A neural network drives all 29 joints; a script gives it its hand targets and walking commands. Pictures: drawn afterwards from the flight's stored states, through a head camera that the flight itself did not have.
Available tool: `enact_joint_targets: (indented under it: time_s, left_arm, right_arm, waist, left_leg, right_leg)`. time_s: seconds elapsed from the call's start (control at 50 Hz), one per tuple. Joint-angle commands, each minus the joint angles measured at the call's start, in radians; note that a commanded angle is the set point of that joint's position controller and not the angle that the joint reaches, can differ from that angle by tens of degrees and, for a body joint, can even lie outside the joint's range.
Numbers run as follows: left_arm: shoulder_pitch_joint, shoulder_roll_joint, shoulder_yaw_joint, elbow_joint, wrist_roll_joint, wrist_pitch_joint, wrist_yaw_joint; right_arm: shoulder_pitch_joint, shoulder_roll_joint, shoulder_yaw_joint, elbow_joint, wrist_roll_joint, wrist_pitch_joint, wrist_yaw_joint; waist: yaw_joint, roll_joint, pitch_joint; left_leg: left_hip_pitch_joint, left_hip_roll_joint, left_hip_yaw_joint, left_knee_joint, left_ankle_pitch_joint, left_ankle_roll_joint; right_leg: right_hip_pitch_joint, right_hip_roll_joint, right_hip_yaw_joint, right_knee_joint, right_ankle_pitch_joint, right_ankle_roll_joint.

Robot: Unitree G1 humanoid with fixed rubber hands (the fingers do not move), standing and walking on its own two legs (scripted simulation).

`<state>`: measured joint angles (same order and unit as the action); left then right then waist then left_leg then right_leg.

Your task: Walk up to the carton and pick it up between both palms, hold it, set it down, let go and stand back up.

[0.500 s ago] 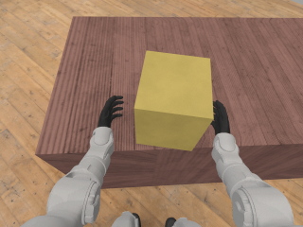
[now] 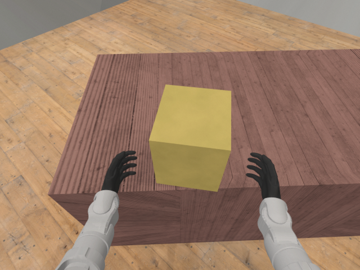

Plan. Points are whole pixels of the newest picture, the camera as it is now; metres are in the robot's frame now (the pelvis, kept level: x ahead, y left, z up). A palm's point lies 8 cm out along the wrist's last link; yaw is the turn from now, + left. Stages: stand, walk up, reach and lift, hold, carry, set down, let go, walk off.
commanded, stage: set down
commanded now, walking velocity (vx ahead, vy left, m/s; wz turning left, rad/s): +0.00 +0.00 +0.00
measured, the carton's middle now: (192, 139) +0.44 -0.01 -0.01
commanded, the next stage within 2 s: none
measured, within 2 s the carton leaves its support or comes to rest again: neither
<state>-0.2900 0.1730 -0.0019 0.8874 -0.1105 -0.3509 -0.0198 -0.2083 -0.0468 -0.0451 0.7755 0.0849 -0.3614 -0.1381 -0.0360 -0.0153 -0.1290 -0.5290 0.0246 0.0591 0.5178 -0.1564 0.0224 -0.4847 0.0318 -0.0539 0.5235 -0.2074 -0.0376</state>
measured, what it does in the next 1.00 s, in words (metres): stands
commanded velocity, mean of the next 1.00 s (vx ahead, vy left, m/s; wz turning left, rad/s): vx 0.00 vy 0.00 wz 0.00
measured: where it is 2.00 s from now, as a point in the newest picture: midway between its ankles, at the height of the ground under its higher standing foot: outside the picture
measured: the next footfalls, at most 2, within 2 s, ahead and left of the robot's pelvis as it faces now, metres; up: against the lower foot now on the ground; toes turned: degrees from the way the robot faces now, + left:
none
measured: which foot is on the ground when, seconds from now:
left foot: down 0.00-1.00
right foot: down 0.00-1.00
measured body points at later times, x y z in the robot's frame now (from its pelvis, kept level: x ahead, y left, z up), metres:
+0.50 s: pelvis +0.02 -0.01 +0.01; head +0.01 +0.01 +0.46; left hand +0.24 +0.21 -0.02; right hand +0.23 -0.19 -0.01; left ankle +0.06 +0.11 -0.73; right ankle +0.03 -0.09 -0.73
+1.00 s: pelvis +0.04 -0.01 +0.01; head +0.06 +0.01 +0.46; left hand +0.24 +0.21 -0.04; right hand +0.23 -0.19 -0.02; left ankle +0.06 +0.11 -0.73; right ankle +0.03 -0.09 -0.73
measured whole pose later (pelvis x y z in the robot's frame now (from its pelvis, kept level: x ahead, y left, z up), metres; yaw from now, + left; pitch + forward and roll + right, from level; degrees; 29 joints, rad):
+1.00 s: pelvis +0.04 -0.01 +0.01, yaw +1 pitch +2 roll +1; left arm 0.23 0.27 -0.09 0.36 -0.17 -0.08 -0.02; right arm 0.32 -0.04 0.03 0.33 0.09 -0.19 -0.12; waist 0.03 -0.05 -0.02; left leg -0.25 0.01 0.06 0.36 -0.16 0.00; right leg -0.22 0.02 -0.05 0.40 -0.23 -0.05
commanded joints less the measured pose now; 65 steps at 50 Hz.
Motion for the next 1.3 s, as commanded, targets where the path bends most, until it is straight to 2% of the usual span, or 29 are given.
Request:
enact_joint_targets:
  time_s: [0.0,0.06,0.08,0.12,0.14,0.2,0.24,0.26,0.3,0.34,0.44,0.46,0.5,0.52,0.6,0.68,0.8,0.84,0.88,0.9,0.94,1.0,1.04,1.12,1.14,1.18,1.22,1.24,1.28]
  left_arm:
    - [-0.133,0.143,0.0,-0.34,-0.059,-0.004,-0.027]
    - [-0.132,0.139,-0.021,-0.354,-0.074,0.027,-0.042]
    - [-0.073,0.139,-0.033,-0.423,-0.08,0.032,-0.036]
    - [-0.097,0.17,-0.017,-0.469,-0.093,0.042,-0.03]
    - [0.052,0.157,-0.031,-0.515,-0.078,0.045,-0.026]
    - [0.11,0.159,-0.026,-0.607,-0.079,0.064,-0.025]
    - [0.28,0.145,-0.011,-0.67,-0.052,0.085,-0.025]
    - [0.182,0.155,-0.024,-0.658,-0.07,0.095,-0.03]
    - [0.261,0.164,-0.006,-0.691,-0.066,0.101,-0.035]
    - [0.27,0.161,-0.043,-0.756,-0.078,0.113,-0.026]
    - [0.349,0.181,-0.061,-0.875,-0.085,0.132,0.001]
    - [0.371,0.167,-0.071,-0.811,-0.076,0.154,-0.002]
    - [0.354,0.187,-0.088,-0.866,-0.105,0.154,0.008]
    - [0.381,0.166,-0.092,-0.799,-0.079,0.182,0.008]
    - [0.34,0.192,-0.089,-0.897,-0.12,0.177,0.026]
    - [0.382,0.183,-0.08,-0.765,-0.097,0.225,0.015]
    - [0.429,0.199,-0.042,-0.804,-0.065,0.23,0.016]
    - [0.482,0.206,-0.029,-0.858,-0.074,0.221,0.006]
    - [0.514,0.201,-0.011,-0.792,-0.041,0.232,0.005]
    - [0.536,0.211,-0.012,-0.832,-0.052,0.214,-0.003]
    - [0.562,0.187,-0.007,-0.761,-0.029,0.23,-0.007]
    - [0.55,0.18,-0.002,-0.755,0.002,0.243,0.002]
    - [0.541,0.19,-0.007,-0.75,-0.001,0.24,-0.003]
    - [0.537,0.208,-0.001,-0.791,-0.006,0.235,0.009]
    - [0.512,0.172,-0.013,-0.725,0.021,0.264,0.021]
    - [0.487,0.198,-0.023,-0.802,-0.007,0.248,0.027]
    - [0.495,0.194,-0.03,-0.739,-0.012,0.259,0.026]
    - [0.466,0.189,-0.031,-0.664,0.006,0.29,0.026]
    - [0.459,0.2,-0.023,-0.675,0.002,0.3,0.028]
  right_arm:
    - [-0.11,0.024,0.087,-0.266,0.059,-0.004,-0.045]
    - [-0.114,0.042,0.079,-0.307,0.039,0.025,-0.064]
    - [-0.049,0.024,0.081,-0.33,0.044,0.028,-0.066]
    - [-0.072,0.034,0.092,-0.375,0.041,0.04,-0.069]
    - [0.058,0.025,0.077,-0.383,0.03,0.029,-0.066]
    - [0.109,0.007,0.103,-0.473,0.038,0.028,-0.065]
    - [0.27,0.017,0.133,-0.509,0.044,0.024,-0.059]
    - [0.176,0.005,0.11,-0.513,0.031,0.031,-0.061]
    - [0.258,0.016,0.127,-0.594,0.029,0.024,-0.055]
    - [0.286,0.01,0.115,-0.626,0.037,0.037,-0.046]
    - [0.394,-0.002,0.093,-0.699,0.049,0.057,-0.01]
    - [0.401,-0.006,0.089,-0.65,0.031,0.085,0.0]
    - [0.4,-0.011,0.057,-0.699,0.039,0.089,0.004]
    - [0.43,-0.001,0.069,-0.618,0.015,0.114,0.016]
    - [0.405,-0.03,0.043,-0.717,0.022,0.12,0.028]
    - [0.426,-0.04,0.031,-0.599,-0.006,0.154,0.034]
    - [0.462,-0.049,0.051,-0.617,0.0,0.144,0.043]
    - [0.503,-0.044,0.062,-0.664,0.011,0.119,0.035]
    - [0.52,-0.06,0.072,-0.568,0.002,0.119,0.042]
    - [0.542,-0.054,0.073,-0.61,0.025,0.102,0.033]
    - [0.544,-0.084,0.06,-0.551,0.013,0.096,0.046]
    - [0.534,-0.088,0.055,-0.486,0.013,0.091,0.057]
    - [0.518,-0.094,0.045,-0.504,0.011,0.084,0.059]
    - [0.519,-0.086,0.045,-0.538,0.013,0.073,0.063]
    - [0.482,-0.104,0.028,-0.419,-0.001,0.091,0.081]
    - [0.486,-0.09,0.015,-0.514,0.009,0.089,0.077]
    - [0.486,-0.091,0.008,-0.499,-0.007,0.104,0.076]
    - [0.449,-0.101,0.002,-0.405,-0.026,0.125,0.083]
    - [0.433,-0.106,-0.004,-0.454,-0.036,0.129,0.082]
  waist:
    - [0.022,-0.05,-0.153]
    - [0.017,-0.033,-0.121]
    - [0.016,-0.017,-0.116]
    - [0.041,-0.002,-0.106]
    - [0.03,0.012,-0.105]
    - [0.055,0.015,-0.124]
    - [0.085,0.022,-0.094]
    - [0.077,0.013,-0.088]
    - [0.097,0.001,-0.082]
    - [0.078,0.023,-0.039]
    - [0.101,0.033,0.017]
    - [0.1,0.029,0.077]
    - [0.082,0.014,0.069]
    - [0.079,0.046,0.118]
    - [0.067,0.015,0.089]
    - [0.049,0.026,0.141]
    - [0.059,0.037,0.068]
    - [0.05,0.001,0.012]
    - [0.06,0.039,0.017]
    - [0.059,0.019,-0.008]
    - [0.062,0.02,0.0]
    - [0.062,0.068,0.026]
    - [0.05,0.021,0.032]
    - [0.052,0.028,0.029]
    - [0.055,0.085,0.064]
    - [0.042,0.055,0.044]
    - [0.033,0.035,0.072]
    - [0.037,0.052,0.107]
    - [0.051,0.043,0.116]
  left_leg:
    - [0.403,-0.024,-0.068,-0.086,-0.013,0.011]
    - [0.402,-0.02,-0.068,-0.086,-0.036,0.011]
    - [0.442,-0.013,-0.074,-0.082,-0.005,0.002]
    - [0.42,-0.016,-0.058,-0.09,-0.022,0.003]
    - [0.464,-0.012,-0.069,-0.094,0.025,-0.009]
    - [0.51,-0.01,-0.068,-0.085,0.104,-0.017]
    - [0.553,-0.013,-0.064,-0.084,0.174,-0.031]
    - [0.52,-0.012,-0.068,-0.083,0.135,-0.019]
    - [0.545,-0.014,-0.052,-0.089,0.137,-0.023]
    - [0.55,-0.009,-0.057,-0.103,0.109,-0.024]
    - [0.563,-0.004,-0.045,-0.138,0.062,-0.024]
    - [0.56,0.0,-0.047,-0.157,0.019,-0.022]
    - [0.539,0.002,-0.049,-0.164,-0.004,-0.02]
    - [0.548,0.001,-0.046,-0.181,-0.036,-0.023]
    - [0.528,-0.008,-0.05,-0.183,-0.065,-0.015]
    - [0.526,-0.012,-0.035,-0.189,-0.045,-0.024]
    - [0.57,-0.012,-0.039,-0.165,0.094,-0.028]
    - [0.595,-0.022,-0.03,-0.14,0.208,-0.029]
    - [0.6,-0.023,-0.036,-0.129,0.244,-0.045]
    - [0.623,-0.026,-0.039,-0.121,0.292,-0.042]
    - [0.63,-0.025,-0.044,-0.12,0.317,-0.052]
    - [0.637,-0.026,-0.04,-0.132,0.318,-0.065]
    - [0.64,-0.021,-0.038,-0.132,0.306,-0.055]
    - [0.624,-0.021,-0.038,-0.134,0.307,-0.053]
    - [0.618,-0.017,-0.039,-0.153,0.266,-0.07]
    - [0.604,-0.017,-0.027,-0.151,0.228,-0.056]
    - [0.587,-0.02,-0.022,-0.166,0.181,-0.045]
    - [0.575,-0.018,-0.022,-0.175,0.136,-0.047]
    - [0.558,-0.019,-0.019,-0.179,0.108,-0.046]
  right_leg:
    - [0.23,-0.056,0.088,-0.15,-0.082,0.066]
    - [0.216,-0.072,0.105,-0.167,-0.118,0.066]
    - [0.211,-0.071,0.102,-0.17,-0.107,0.057]
    - [0.21,-0.067,0.09,-0.162,-0.134,0.053]
    - [0.244,-0.057,0.08,-0.165,-0.071,0.046]
    - [0.246,-0.057,0.082,-0.165,0.022,0.051]
    - [0.265,-0.057,0.083,-0.182,0.075,0.049]
    - [0.231,-0.058,0.088,-0.183,0.047,0.045]
    - [0.237,-0.064,0.087,-0.194,0.056,0.052]
    - [0.209,-0.062,0.086,-0.207,0.007,0.037]
    - [0.208,-0.063,0.082,-0.236,-0.079,0.022]
    - [0.181,-0.063,0.08,-0.246,-0.123,0.02]
    - [0.197,-0.06,0.082,-0.247,-0.126,0.013]
    - [0.189,-0.063,0.085,-0.257,-0.167,0.01]
    - [0.192,-0.066,0.081,-0.242,-0.183,0.008]
    - [0.203,-0.068,0.085,-0.251,-0.157,0.015]
    - [0.257,-0.065,0.081,-0.233,0.009,0.02]
    - [0.303,-0.062,0.088,-0.22,0.167,0.033]
    - [0.309,-0.061,0.087,-0.21,0.228,0.035]
    - [0.322,-0.057,0.093,-0.211,0.294,0.035]
    - [0.314,-0.044,0.089,-0.217,0.303,0.033]
    - [0.301,-0.045,0.085,-0.229,0.277,0.026]
    - [0.3,-0.045,0.084,-0.24,0.264,0.031]
    - [0.309,-0.04,0.083,-0.244,0.251,0.024]
    - [0.277,-0.031,0.067,-0.245,0.163,0.013]
    - [0.287,-0.041,0.07,-0.249,0.121,0.01]
    - [0.28,-0.046,0.071,-0.259,0.104,0.015]
    - [0.26,-0.046,0.068,-0.262,0.047,0.013]
    - [0.259,-0.045,0.065,-0.263,0.029,0.013]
